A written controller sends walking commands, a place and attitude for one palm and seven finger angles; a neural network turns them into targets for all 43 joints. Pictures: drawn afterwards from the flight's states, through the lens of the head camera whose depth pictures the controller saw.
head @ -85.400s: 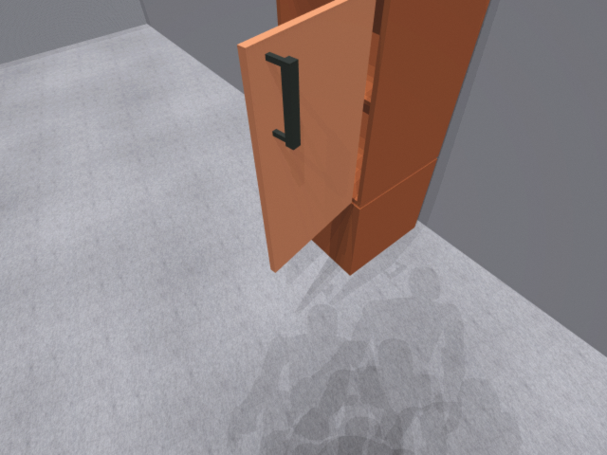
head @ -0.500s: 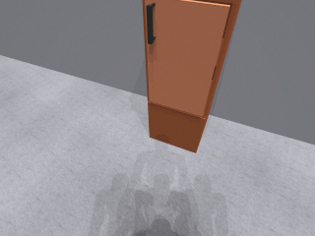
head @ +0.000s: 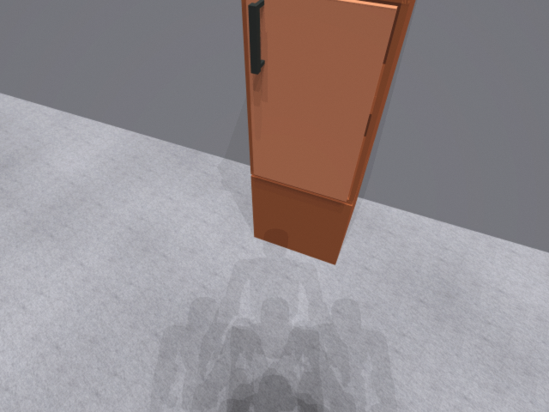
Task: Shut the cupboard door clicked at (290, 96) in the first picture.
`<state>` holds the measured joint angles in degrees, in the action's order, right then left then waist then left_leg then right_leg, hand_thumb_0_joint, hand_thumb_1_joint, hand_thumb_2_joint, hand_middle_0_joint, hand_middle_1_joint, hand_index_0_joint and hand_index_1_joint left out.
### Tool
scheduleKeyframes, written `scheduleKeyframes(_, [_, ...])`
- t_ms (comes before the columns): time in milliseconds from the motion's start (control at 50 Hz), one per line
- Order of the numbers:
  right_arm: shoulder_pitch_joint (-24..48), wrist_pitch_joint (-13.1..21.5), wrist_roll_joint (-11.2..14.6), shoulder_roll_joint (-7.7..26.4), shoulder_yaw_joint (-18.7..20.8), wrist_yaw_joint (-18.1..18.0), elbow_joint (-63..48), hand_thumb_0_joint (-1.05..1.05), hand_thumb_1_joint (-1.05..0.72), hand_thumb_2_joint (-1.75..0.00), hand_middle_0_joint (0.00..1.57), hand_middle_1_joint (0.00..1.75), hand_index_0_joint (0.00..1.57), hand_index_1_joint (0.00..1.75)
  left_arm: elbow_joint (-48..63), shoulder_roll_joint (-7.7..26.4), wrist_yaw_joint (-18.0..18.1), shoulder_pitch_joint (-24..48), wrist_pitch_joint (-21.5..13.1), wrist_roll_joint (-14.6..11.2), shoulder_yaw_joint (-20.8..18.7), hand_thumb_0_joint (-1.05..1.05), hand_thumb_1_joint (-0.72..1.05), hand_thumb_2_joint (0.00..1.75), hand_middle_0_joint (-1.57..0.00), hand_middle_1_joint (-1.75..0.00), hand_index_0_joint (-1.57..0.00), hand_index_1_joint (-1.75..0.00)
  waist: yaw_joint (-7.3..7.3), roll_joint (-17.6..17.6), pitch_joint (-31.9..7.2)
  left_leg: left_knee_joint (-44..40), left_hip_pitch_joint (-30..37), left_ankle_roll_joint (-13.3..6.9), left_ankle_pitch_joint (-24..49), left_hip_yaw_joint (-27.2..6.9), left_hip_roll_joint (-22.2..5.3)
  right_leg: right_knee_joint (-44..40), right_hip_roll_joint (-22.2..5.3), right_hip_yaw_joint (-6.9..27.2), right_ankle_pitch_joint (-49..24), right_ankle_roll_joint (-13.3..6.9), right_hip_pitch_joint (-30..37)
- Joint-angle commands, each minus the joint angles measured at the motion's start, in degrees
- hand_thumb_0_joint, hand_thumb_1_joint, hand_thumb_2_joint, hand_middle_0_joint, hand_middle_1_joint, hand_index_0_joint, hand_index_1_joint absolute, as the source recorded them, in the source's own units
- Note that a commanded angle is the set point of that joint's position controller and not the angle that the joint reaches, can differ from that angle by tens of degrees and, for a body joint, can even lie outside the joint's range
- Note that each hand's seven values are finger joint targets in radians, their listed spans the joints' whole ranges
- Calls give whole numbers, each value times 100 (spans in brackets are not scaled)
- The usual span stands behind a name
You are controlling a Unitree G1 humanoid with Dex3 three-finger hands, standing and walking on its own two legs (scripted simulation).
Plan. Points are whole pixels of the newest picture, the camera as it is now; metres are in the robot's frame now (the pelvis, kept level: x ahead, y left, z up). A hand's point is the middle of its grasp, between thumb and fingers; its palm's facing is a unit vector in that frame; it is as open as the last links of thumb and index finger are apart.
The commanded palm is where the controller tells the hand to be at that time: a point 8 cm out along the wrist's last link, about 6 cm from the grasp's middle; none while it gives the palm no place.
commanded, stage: look to check the result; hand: left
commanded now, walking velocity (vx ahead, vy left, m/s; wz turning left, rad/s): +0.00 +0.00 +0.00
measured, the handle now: (258, 37) +0.90 +0.09 +0.14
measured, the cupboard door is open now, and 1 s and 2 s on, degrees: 0 0 0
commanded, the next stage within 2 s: stand and wait in 0.42 s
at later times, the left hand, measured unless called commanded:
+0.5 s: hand out of the picture +0.06 +0.21 -0.16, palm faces +0.01 -0.96 -0.27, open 7.4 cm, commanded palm none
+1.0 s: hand out of the picture +0.08 +0.22 -0.16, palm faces +0.01 -0.96 -0.29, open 7.4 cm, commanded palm none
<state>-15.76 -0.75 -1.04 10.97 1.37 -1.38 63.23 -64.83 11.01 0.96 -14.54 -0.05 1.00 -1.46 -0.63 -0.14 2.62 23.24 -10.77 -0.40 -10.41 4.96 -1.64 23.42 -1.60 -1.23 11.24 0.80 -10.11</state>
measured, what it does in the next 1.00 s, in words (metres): stands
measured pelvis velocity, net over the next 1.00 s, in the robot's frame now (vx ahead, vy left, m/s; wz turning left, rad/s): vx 0.03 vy -0.01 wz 0.01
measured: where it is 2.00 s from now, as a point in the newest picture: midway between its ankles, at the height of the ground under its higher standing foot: outside the picture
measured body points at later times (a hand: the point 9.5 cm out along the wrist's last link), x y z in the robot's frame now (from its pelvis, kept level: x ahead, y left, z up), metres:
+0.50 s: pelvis +0.02 -0.01 +0.00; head +0.02 -0.01 +0.45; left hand +0.06 +0.26 -0.14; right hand +0.07 -0.28 -0.14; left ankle +0.03 +0.11 -0.74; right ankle +0.02 -0.13 -0.74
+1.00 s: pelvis +0.03 -0.01 +0.01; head +0.04 -0.01 +0.46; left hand +0.08 +0.27 -0.14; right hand +0.09 -0.29 -0.14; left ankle +0.03 +0.11 -0.74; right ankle +0.02 -0.13 -0.74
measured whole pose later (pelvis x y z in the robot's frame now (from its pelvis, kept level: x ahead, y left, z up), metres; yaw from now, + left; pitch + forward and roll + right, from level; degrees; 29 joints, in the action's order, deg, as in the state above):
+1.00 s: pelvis +0.03 -0.01 +0.01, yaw +1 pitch -2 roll +0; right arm -8.8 -0.4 -0.9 16.1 0.5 -0.8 64.3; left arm -65.6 16.6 0.3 -9.3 -0.9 0.6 -0.9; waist -0.3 0.0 2.7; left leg 18.0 -6.1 0.7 -10.2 4.0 -2.1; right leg 17.2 -0.8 -2.3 10.9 0.1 -4.7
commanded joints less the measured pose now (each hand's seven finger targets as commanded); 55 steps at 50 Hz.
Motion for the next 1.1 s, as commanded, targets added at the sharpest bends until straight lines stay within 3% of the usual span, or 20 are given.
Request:
scheduleKeyframes(0, [-66,121,13,793,112,-24,-204,0,-90,-90,20,30,20,30,205,824,55,-119,-116,13,-117,0,90,90,-20,-30,-20,-30,-6,-19,65,-581,84,-92,-129,-588,-509,-599,-398,424,-50,-272,-270])
scheduleKeyframes(180, [229,137,33,1081,113,-13,-185,0,-90,-90,20,30,20,30,186,1110,37,54,-158,5,-121,0,90,90,-20,-30,-20,-30,10,4,-54,-593,293,-85,237,-586,-542,-690,-433,458,-361,-280,-121])
scheduleKeyframes(300, [417,124,16,1160,113,5,-164,0,-90,-90,20,30,20,30,181,1226,26,232,-159,3,-113,0,90,90,-20,-30,-20,-30,-2,81,40,-667,306,-60,110,-583,-545,-823,-478,471,-220,-271,-125])
scheduleKeyframes(480, [648,157,25,1385,114,12,-203,0,-90,-90,20,30,20,30,226,1436,10,388,-208,-3,-136,0,90,90,-20,-30,-20,-30,19,26,-188,-666,472,-45,506,-610,-578,-846,-519,458,-737,-285,110])
scheduleKeyframes(820, [771,170,15,1510,85,10,-166,0,-90,-90,20,30,20,30,219,1532,3,550,-198,-20,-108,0,90,90,-20,-30,-20,-30,17,-79,-283,-756,574,-15,722,-605,-620,-902,-554,426,-952,-271,346])
scheduleKeyframes(880, [782,169,30,1544,86,6,-178,0,-90,-90,20,30,20,30,217,1570,5,525,-209,-17,-119,0,90,90,-20,-30,-20,-30,34,90,-260,-740,616,-29,819,-621,-624,-905,-554,403,-1067,-274,330])
scheduleKeyframes(1080, [765,166,36,1513,81,-3,-163,0,-90,-90,20,30,20,30,205,1547,17,469,-215,-21,-109,0,90,90,-20,-30,-20,-30,24,71,-307,-711,697,-22,921,-600,-622,-903,-557,396,-1252,-274,384])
